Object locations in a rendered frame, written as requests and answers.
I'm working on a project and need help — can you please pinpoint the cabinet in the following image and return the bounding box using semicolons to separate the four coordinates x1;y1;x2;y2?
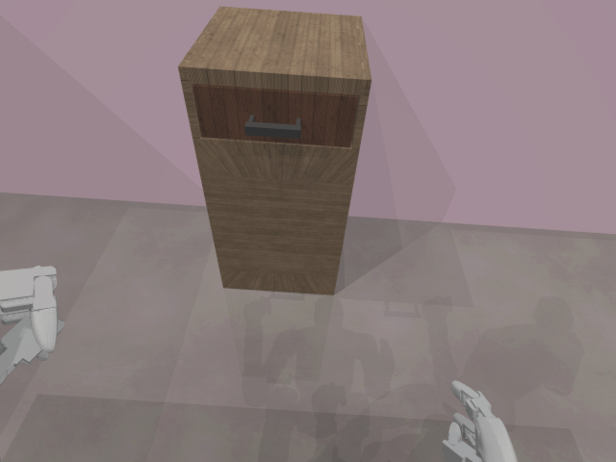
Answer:
178;7;372;295

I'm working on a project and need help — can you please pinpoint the drawer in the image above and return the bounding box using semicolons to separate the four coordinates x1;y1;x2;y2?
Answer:
192;84;358;147

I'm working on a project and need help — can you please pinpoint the robot left hand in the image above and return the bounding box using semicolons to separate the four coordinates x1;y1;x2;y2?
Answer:
0;266;64;386

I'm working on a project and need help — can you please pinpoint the handle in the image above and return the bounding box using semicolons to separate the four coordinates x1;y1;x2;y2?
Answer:
244;115;301;139

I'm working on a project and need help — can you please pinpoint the robot right hand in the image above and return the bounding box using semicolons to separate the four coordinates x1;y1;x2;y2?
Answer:
443;380;518;462

